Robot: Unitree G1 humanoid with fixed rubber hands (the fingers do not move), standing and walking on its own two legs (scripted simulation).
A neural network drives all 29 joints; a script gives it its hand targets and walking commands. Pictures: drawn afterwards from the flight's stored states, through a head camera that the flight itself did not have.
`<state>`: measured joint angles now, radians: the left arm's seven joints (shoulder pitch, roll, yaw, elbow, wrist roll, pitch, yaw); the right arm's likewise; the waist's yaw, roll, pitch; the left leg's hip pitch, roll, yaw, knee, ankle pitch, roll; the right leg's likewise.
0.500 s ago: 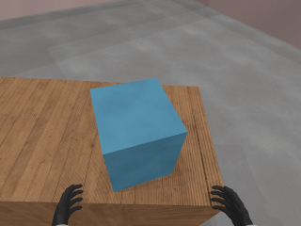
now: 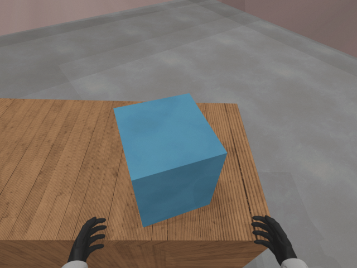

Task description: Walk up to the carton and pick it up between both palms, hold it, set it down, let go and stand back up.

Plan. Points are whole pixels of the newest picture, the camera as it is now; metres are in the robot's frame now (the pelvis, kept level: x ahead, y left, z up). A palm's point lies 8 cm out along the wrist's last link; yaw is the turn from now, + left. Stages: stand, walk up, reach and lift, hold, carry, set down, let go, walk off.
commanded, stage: set down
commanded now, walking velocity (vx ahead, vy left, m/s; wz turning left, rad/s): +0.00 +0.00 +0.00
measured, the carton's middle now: (166, 160) +0.38 +0.05 +0.00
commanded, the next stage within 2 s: let go in 1.06 s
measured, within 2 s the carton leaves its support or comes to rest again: neither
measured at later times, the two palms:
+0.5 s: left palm (77, 254) +0.16 +0.23 -0.04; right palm (279, 253) +0.19 -0.22 -0.05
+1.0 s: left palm (77, 252) +0.16 +0.23 -0.04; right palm (280, 253) +0.18 -0.22 -0.05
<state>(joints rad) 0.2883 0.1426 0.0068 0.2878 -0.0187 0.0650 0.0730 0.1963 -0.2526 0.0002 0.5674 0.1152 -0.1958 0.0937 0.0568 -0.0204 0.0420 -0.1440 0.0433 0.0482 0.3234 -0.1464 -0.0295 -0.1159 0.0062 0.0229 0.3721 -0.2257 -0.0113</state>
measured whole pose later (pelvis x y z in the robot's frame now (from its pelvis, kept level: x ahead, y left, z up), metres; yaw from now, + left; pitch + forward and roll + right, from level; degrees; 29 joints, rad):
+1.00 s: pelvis -0.01 +0.01 +0.00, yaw +0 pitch -9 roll +1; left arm 0.18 0.16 0.02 0.39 0.02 0.20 -0.05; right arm 0.14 -0.22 -0.04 0.53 -0.03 -0.04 0.03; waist 0.01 0.02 0.10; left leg -0.03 0.01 0.05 0.34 -0.16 -0.01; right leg -0.01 -0.02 0.03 0.43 -0.26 0.00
